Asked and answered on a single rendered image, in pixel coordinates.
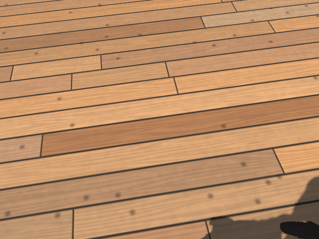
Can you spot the right robot hand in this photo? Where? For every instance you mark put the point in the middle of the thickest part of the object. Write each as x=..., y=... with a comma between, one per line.
x=301, y=230

